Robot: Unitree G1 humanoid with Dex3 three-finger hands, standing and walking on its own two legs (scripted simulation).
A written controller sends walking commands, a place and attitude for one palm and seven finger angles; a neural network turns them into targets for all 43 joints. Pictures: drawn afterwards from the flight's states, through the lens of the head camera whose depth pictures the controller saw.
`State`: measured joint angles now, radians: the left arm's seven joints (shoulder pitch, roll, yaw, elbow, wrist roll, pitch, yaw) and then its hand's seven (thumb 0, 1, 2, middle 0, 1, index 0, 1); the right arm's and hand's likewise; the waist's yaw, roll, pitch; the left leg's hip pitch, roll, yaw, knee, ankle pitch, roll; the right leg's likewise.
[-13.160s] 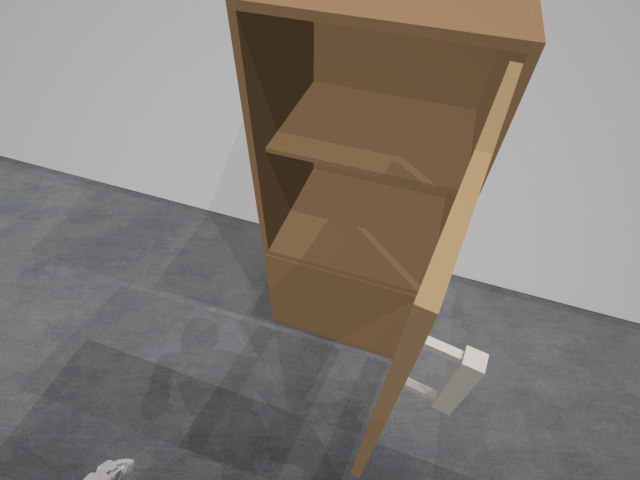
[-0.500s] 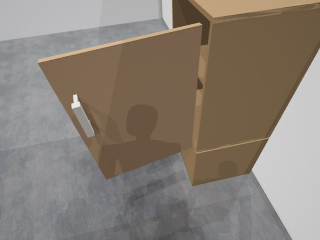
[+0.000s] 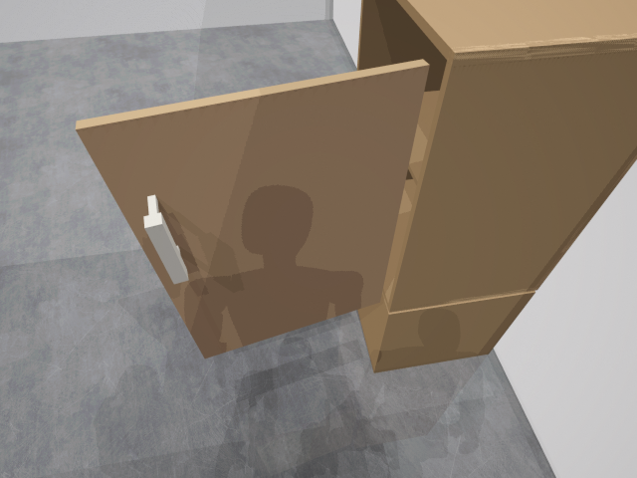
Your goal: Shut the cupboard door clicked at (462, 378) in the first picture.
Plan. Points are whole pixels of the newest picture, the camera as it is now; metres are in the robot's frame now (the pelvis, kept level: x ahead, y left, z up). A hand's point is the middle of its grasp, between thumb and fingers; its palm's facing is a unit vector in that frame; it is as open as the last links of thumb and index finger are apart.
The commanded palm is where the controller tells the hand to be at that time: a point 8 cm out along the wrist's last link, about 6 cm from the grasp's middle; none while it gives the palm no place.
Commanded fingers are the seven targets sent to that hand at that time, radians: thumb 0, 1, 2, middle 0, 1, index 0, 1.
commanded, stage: look again from close up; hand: left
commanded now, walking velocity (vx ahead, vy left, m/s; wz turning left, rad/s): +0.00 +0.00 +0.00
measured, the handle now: (166, 240) +0.39 +0.25 +0.07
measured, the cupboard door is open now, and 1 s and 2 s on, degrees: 100 100 100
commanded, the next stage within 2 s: shuffle to correct the standing spot in 0.28 s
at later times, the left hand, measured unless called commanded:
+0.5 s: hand out of the picture +0.06 +0.19 -0.17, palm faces +0.02 -0.97 -0.24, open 7.4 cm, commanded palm none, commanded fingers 0.00 0.90 0.90 -0.20 -0.30 -0.20 -0.30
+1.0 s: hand out of the picture -0.02 +0.11 -0.20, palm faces +0.28 -0.94 -0.17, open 7.4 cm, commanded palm none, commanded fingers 0.00 0.90 0.90 -0.20 -0.30 -0.20 -0.30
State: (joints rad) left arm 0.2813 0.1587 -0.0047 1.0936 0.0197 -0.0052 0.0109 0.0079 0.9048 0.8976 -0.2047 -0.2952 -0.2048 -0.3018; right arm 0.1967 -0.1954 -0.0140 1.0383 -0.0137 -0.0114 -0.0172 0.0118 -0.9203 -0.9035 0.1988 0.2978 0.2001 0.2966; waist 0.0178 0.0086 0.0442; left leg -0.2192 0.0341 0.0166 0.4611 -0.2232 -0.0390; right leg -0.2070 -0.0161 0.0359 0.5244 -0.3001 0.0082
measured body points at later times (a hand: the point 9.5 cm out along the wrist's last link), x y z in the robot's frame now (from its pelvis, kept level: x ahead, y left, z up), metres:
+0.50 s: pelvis +0.02 +0.00 +0.00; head +0.04 -0.01 +0.45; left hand +0.06 +0.24 -0.15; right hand +0.03 -0.23 -0.16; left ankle +0.01 +0.15 -0.74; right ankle -0.01 -0.12 -0.74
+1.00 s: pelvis +0.06 -0.05 -0.02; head +0.11 -0.02 +0.42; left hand -0.04 +0.16 -0.18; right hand +0.21 -0.27 -0.16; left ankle +0.06 +0.04 -0.74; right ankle +0.00 -0.13 -0.72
